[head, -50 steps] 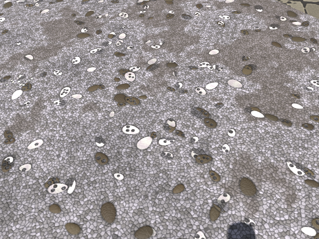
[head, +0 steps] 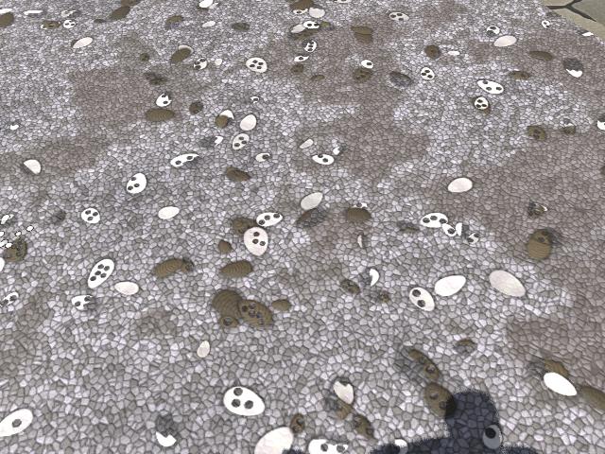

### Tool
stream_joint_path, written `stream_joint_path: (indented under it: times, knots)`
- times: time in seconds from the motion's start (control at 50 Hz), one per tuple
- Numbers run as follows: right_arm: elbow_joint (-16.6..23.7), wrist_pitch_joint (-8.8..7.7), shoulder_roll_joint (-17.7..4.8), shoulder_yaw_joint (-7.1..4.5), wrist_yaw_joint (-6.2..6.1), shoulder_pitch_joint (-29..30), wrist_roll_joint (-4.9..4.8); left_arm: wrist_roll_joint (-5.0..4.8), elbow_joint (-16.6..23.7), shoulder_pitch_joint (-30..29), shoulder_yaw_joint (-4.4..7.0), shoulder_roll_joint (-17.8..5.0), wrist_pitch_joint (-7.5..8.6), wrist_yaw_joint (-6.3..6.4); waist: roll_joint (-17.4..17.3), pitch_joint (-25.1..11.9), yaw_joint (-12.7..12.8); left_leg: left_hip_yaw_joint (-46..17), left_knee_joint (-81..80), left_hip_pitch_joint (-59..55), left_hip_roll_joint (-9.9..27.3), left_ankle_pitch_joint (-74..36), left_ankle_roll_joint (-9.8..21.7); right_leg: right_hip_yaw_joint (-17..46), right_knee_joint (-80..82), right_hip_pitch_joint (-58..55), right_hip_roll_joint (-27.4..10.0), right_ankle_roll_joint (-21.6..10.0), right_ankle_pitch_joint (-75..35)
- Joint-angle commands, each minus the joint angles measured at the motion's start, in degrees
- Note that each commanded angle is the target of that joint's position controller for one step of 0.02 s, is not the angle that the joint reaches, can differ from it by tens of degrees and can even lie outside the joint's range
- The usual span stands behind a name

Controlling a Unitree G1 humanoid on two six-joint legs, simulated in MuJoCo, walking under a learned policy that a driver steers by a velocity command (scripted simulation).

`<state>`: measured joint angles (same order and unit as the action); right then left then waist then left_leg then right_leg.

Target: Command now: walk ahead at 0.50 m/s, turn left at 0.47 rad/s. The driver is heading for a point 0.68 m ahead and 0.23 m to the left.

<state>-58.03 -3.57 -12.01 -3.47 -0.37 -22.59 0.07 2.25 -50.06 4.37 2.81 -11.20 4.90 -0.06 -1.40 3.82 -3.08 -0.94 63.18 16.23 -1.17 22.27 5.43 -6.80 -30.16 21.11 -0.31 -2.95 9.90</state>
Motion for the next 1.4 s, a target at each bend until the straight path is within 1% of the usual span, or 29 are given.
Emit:
stream_joint_path:
  times: [0.02, 0.12, 0.22, 0.32, 0.38, 0.42, 0.44, 0.46, 0.48, 0.5, 0.52, 0.54, 0.58, 0.66, 0.88, 0.94, 0.98, 1.0, 1.02, 1.04, 1.06, 1.08, 1.12, 1.14, 1.2, 1.26, 1.34, 1.38, 1.4]
  knots:
    - [4.27, 0.68, -2.63, -1.18, 0.97, 0.1, 1.5, -0.63, -0.68, 8.42, 1.04, -3.88, 0.6, 0.61, 5.79, -2.92, 2.75, -2.06, 5.23, 16.48, 6.12, -4.81, 0.1, 17.48, 19.36, -13.63, -16.89, -5.27, 1.77]
    - [7.51, 3.08, -1.2, -1.09, 2.62, 5.89, 1.99, -1.32, -2.65, 13.07, 1.31, -4.91, 2.57, 0.66, 5.58, -1.31, 1.42, -0.43, 2.47, 21.19, 7.41, -12.46, -1.2, 6.67, 21.85, -12.88, -15.56, -5.23, -9.45]
    - [11.92, 2.86, -1.23, -0.24, 3.88, 17.09, 1.77, -1.15, -3.59, 16.27, 1.13, -5.26, 2.57, 0.7, 5.05, 1.17, 3.17, 3.33, -13.6, 21.89, 6.3, -22.17, -1.89, -2.01, 21.81, -14.71, -13.06, -4.4, -16.51]
    - [15.48, 2.77, -2.18, 0.14, 4.61, 24.47, 2.18, -1.01, -4.7, 20.5, 1.81, -8.26, 1.59, 1.46, 5.35, 2.02, 5.02, 7.72, -24.6, 19.26, 4.87, -18.58, 0.59, -5.61, 19.46, -23.05, -16.15, -4.25, -23.25]
    - [15.35, 2.84, -3.64, -0.54, 4.03, 21.57, 2.54, -0.83, -4.97, 20.78, 2.35, -10.44, 0.24, 1.89, 7.17, -0.77, 3.23, 10.76, -27.16, 12.63, 0.11, -9.98, 3.55, -8.51, 9.19, -27.59, -16.47, -3.35, -45.83]
    - [12.26, 2.14, -5.7, -1.86, 3.23, 10.3, 2.58, -0.98, -4.47, 20.12, 2.76, -12.03, -1.11, 1.69, 6.46, -7.52, -1.48, 11.07, -31.98, -0.3, -4.24, -8.08, 6.3, -9.66, -9.15, -26.09, -15.96, -2.59, -49.13]
    - [9.56, 1.65, -9.23, -3.31, 2.36, 1.13, 3.31, -1.08, -3.13, 19.24, 2.6, -11.62, -1.36, 1.43, 2.54, -12.95, -5.64, 3.93, -35.77, -14.69, -0.75, -7.0, 8.79, -10.07, -24.89, -15.66, -14.7, -0.58, -35.21]
    - [10.91, 1.95, -16.44, -5.12, 1.74, 1.64, 2.8, -2.33, 1.94, 19.65, 1.45, -5.39, -0.68, 0.41, -14.01, -18.27, -2.46, -27.4, -39.74, -34.95, 17.45, -4.33, 16.82, -9.4, -48.36, 12.85, -3.49, 3.59, 13.74]
    - [12.37, 2.85, -17.67, -5.21, 1.24, -0.36, 1.97, -1.71, 4.11, 14.39, 2.08, -9.48, 0.11, -0.12, -5.12, -21.16, -4.11, -41.08, -46.83, -35.32, 21.83, -9.14, 19.47, 4.25, -55.2, 20.76, 0.23, 3.98, 20.14]
    - [11.32, 3.1, -15.7, -4.65, 0.6, 1.52, 1.58, -1.97, 5.44, 8.99, 1.74, -8.33, 0.66, -0.39, -0.63, -13.55, -3.51, -31.03, -46.94, -30.32, 20.22, -12.81, 17.76, 7.47, -53.98, 24.61, -3.27, 3.19, 14.42]
    - [10.84, 2.69, -12.24, -3.78, 0.43, 4.28, 0.83, -2.11, 4.85, 10.39, 1.35, -7.66, 1.2, -0.29, 2.24, -7.17, -0.49, -24.71, -47.75, -21.08, 18.04, -19.32, 15.02, 7.57, -46.65, 21.91, -5.81, 2.83, 9.95]
    - [11.01, 2.09, -10.37, -3.17, 0.23, 6.46, 0.63, -1.24, 4.75, 10.39, 1.45, -7.53, 0.79, -0.19, 3.35, -5.04, 1.81, -20.53, -48.24, -16.03, 14.69, -23.9, 12.85, 8.29, -41.61, 18.64, -7.27, 2.96, 9.25]
    - [11.81, 0.98, -8.79, -2.42, 0.32, 8.67, 0.0, 0.6, 4.04, 13.6, 1.36, -7.17, -1.5, -0.12, 1.75, -5.01, 4.57, -16.74, -49.72, -8.83, 11.87, -29.9, 12.53, 8.42, -37.81, 11.73, -7.5, 4.14, 9.11]
    - [10.91, -0.33, -10.74, -2.65, 0.63, 4.39, -0.09, 0.66, 6.55, 7.86, 1.18, -6.63, -3.31, -0.88, 0.8, -3.31, 3.82, -13.94, -51.56, -7.23, 8.15, -29.99, 10.99, 6.84, -29.12, 14.6, -6.82, 5.9, 3.17]
    - [8.77, -0.4, -9.99, -1.78, -0.26, -7.33, 0.67, -0.26, 13.78, -10.63, -0.27, -6.36, -2.3, -2.03, -2.61, -0.52, -3.19, -15.68, -48.46, -20.18, 8.92, -38.07, 7.1, 5.3, -6.52, 18.73, -2.38, 3.57, -9.06]
    - [8.72, -0.59, -11.24, -1.73, -0.78, -4.88, 0.9, -0.4, 13.09, -5.95, 0.05, -7.64, -1.45, -1.71, -3.41, -0.47, 0.05, -14.66, -44.39, -19.52, 9.4, -49.28, 4.38, 4.94, -0.65, 8.27, -0.04, 0.56, -5.4]
    - [8.33, -0.93, -12.17, -1.75, -0.66, -3.18, 0.44, -0.18, 9.15, 6.56, 0.92, -9.4, -0.23, -0.42, -2.55, -6.35, 5.76, -11.91, -30.05, -18.74, 5.88, -62.98, 1.58, 3.41, 5.1, -7.27, 2.84, -1.61, -9.57]
    - [9.2, -1.34, -10.68, -1.31, -0.51, -2.86, -0.24, 0.69, 7.62, 14.41, 1.42, -11.55, 0.71, 0.34, -1.08, -12.15, 8.76, -11.27, -18.56, -10.46, 3.47, -50.38, 0.31, 9.36, 4.19, -21.45, -4.42, -3.49, -19.17]
    - [9.53, -1.09, -4.86, -0.18, -0.77, -11.18, -2.93, 1.7, 7.33, 20.22, 2.94, -17.94, 0.62, 0.48, 12.8, -23.0, 7.11, -5.64, 4.46, 5.13, -5.11, -11.81, -2.86, 30.74, -0.37, -40.32, -24.08, -12.93, -45.33]
    - [8.24, -0.62, -9.03, -0.99, -1.41, -12.37, -1.54, -0.82, 6.4, 20.53, 2.78, -15.58, -0.37, -0.29, 11.13, -26.19, 6.43, -6.64, 12.22, 9.68, -8.28, 9.93, -3.11, 39.91, 3.1, -38.53, -26.72, -16.36, -57.03]
    - [7.99, -0.08, -9.42, -1.24, -1.5, -8.25, -0.13, -1.95, 6.95, 15.43, 1.74, -11.79, -0.44, -0.6, 4.95, -18.3, 4.5, -8.98, 13.31, 10.76, -5.17, 6.13, -3.4, 32.29, 4.63, -30.11, -23.73, -15.08, -53.51]
    - [8.53, 0.05, -8.33, -0.77, -1.19, -4.47, 0.57, -1.97, 7.24, 10.8, 0.57, -7.74, -0.33, -0.63, 3.11, -11.84, 3.6, -8.04, 9.76, 12.14, -3.14, 4.18, -3.67, 25.8, 6.81, -23.67, -20.51, -12.85, -50.04]
    - [9.05, 1.61, -7.09, -0.57, -0.13, -1.95, 1.69, -2.15, 6.14, 8.91, -0.87, -4.93, -0.16, -0.17, 4.64, -6.3, 1.83, -6.49, 2.64, 7.45, -0.51, 1.53, -4.01, 17.83, 12.28, -12.15, -15.22, -9.4, -45.45]
    - [8.33, 2.38, -5.93, -0.36, 0.16, -3.71, 1.89, -1.77, 5.4, 8.82, -0.85, -5.8, 0.19, -0.13, 7.68, -6.05, 0.87, -5.81, 0.91, 4.75, -0.88, 0.89, -4.5, 15.94, 12.26, -9.74, -14.94, -10.18, -48.88]
    - [7.53, 3.24, -4.48, 0.23, 0.33, -3.31, 1.43, -1.16, 4.13, 8.04, -0.86, -7.33, 0.69, -0.12, 7.05, -8.43, -0.79, -3.36, -7.56, 1.94, -1.11, -1.75, -5.58, 10.17, 12.55, -8.1, -12.18, -9.61, -49.99]
    - [7.67, 3.76, -3.47, 1.24, 0.24, 1.64, 1.29, -1.24, 2.69, 9.24, -0.98, -8.09, 0.0, -0.18, 8.77, -9.41, 0.72, -0.44, -19.21, -1.76, 0.22, -6.56, -5.83, 8.06, 12.66, -7.37, -10.54, -8.1, -43.11]
    - [7.27, 4.51, -4.04, 1.76, -0.23, 5.87, 1.2, -1.35, 1.33, 10.5, -0.96, -8.7, -1.89, -0.05, 8.47, -7.46, 2.11, 0.77, -28.06, -6.02, 0.97, -8.15, -5.44, 11.87, 13.78, -4.25, -11.17, -7.53, -16.33]
    - [6.71, 3.98, -4.22, 2.11, -0.67, 6.75, 1.72, -1.48, 0.93, 10.5, -1.28, -7.97, -2.84, 0.36, 5.48, -4.47, 1.44, -0.31, -38.64, -10.88, 1.82, -12.38, -4.34, 13.09, 12.75, -0.15, -9.74, -4.69, -1.78]
    - [6.51, 3.4, -5.89, 1.98, -1.09, 6.45, 2.06, -1.2, 0.72, 11.65, -1.58, -7.06, -2.97, 0.46, 2.76, -3.92, 1.67, -5.13, -41.92, -13.48, 5.78, -15.85, -3.62, 13.56, 11.7, 1.63, -8.7, -2.43, 2.58]
